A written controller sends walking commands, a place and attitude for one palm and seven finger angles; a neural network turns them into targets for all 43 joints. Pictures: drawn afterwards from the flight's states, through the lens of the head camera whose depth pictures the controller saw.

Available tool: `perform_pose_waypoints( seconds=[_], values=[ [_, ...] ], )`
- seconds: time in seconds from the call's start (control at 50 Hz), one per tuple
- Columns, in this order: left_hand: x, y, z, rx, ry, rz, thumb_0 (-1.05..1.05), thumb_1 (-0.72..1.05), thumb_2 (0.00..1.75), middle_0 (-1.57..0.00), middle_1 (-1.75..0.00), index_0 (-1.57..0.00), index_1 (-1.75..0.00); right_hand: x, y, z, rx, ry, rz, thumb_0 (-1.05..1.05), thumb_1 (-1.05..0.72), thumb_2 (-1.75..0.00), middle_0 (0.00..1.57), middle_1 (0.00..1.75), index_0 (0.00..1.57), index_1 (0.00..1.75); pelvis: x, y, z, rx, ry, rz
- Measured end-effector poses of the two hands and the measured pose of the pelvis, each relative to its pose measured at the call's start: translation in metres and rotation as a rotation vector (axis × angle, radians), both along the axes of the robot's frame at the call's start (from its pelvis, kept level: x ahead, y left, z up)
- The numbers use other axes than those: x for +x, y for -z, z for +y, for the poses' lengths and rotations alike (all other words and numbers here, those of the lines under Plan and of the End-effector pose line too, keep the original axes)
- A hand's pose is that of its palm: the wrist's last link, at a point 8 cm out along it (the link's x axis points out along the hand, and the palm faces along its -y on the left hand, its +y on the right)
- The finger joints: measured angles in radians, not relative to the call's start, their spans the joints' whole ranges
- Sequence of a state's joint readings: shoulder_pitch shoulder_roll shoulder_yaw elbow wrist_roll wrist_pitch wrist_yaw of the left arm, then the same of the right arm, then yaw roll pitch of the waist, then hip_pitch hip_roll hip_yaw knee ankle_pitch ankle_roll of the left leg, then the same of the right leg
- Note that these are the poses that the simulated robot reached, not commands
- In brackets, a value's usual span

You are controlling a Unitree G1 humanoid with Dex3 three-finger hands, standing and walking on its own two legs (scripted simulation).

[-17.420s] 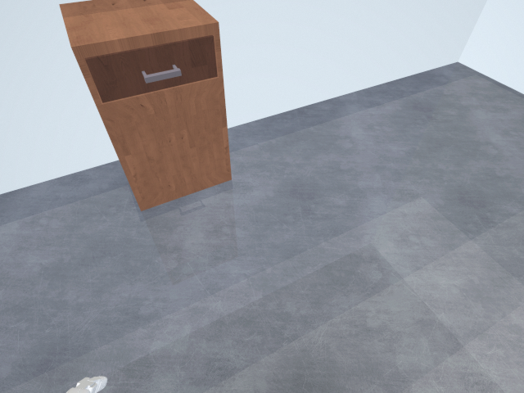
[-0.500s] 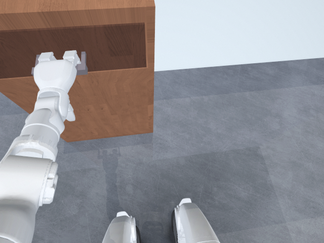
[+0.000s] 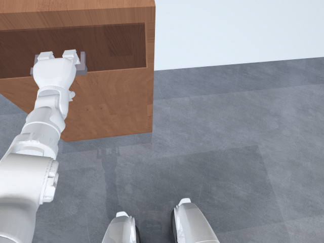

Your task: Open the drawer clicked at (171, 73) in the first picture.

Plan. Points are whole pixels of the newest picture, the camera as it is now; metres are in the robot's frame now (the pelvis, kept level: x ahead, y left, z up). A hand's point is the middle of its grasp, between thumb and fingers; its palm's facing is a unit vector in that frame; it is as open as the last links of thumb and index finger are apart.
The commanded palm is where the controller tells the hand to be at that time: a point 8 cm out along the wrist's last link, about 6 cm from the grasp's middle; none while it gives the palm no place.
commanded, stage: close the thumb around the handle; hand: left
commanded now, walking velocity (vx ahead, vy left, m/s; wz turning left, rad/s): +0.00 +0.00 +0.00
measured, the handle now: (60, 64) +0.57 +0.21 +0.01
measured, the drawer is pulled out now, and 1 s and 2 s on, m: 0.00 0.07 0.19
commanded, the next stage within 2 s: pull the drawer open in 0.28 s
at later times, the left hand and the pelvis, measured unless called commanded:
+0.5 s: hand (65, 86) +0.52 +0.20 -0.01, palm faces -0.07 -0.01 -1.00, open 5.4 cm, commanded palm +0.49 +0.19 +0.03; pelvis +0.01 +0.00 +0.00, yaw +0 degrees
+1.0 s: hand (64, 109) +0.45 +0.20 -0.02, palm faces -0.02 -0.04 -1.00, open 5.4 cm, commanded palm +0.42 +0.20 +0.03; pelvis +0.03 +0.00 +0.02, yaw +0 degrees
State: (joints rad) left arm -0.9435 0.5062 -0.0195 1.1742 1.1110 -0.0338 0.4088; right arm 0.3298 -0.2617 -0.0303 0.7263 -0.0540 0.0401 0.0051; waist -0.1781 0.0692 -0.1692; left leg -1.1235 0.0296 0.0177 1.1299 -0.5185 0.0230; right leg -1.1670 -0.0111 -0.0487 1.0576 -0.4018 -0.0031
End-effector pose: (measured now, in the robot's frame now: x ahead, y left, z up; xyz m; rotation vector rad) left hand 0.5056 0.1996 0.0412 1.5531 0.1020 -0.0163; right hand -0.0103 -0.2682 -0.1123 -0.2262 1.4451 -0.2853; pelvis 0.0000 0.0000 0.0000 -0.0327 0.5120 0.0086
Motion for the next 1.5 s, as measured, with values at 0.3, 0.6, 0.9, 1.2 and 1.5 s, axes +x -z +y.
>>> perform_pose_waypoints(
  seconds=[0.3,0.6,0.9,1.2,1.5],
  values=[
    [-0.001,0.002,0.000,0.006,0.007,-0.030,0.00,0.76,0.84,-0.36,-1.34,-0.40,-1.34,0.001,0.002,0.004,0.019,0.001,0.025,0.01,-0.91,-0.90,0.20,0.30,0.21,0.30,0.005,0.000,0.002,-0.003,-0.003,0.003],
    [-0.007,0.000,0.000,-0.006,0.001,-0.003,0.00,0.77,0.81,-0.34,-1.34,-0.40,-1.35,0.014,-0.004,0.003,0.019,0.008,-0.001,0.01,-0.91,-0.90,0.20,0.30,0.21,0.30,0.012,-0.008,0.002,0.003,0.012,-0.014],
    [-0.058,0.002,0.001,-0.036,0.028,-0.046,0.01,0.77,0.83,-0.31,-1.34,-0.40,-1.35,0.067,-0.007,0.006,0.054,-0.037,-0.087,0.01,-0.91,-0.90,0.20,0.30,0.21,0.30,0.026,-0.021,0.002,0.010,0.015,-0.067],
    [-0.087,0.002,-0.002,-0.014,0.004,-0.039,0.00,0.76,0.84,-0.33,-1.35,-0.40,-1.35,0.105,-0.011,0.007,0.054,-0.073,-0.194,0.01,-0.91,-0.90,0.20,0.30,0.20,0.30,0.021,-0.026,0.000,0.019,0.009,-0.108],
    [-0.114,0.002,-0.003,-0.013,-0.004,-0.041,0.00,0.76,0.84,-0.32,-1.34,-0.39,-1.35,0.096,-0.011,0.007,0.065,-0.051,-0.196,0.01,-0.91,-0.90,0.20,0.30,0.20,0.30,0.020,-0.029,-0.004,0.025,0.019,-0.132]
  ],
)
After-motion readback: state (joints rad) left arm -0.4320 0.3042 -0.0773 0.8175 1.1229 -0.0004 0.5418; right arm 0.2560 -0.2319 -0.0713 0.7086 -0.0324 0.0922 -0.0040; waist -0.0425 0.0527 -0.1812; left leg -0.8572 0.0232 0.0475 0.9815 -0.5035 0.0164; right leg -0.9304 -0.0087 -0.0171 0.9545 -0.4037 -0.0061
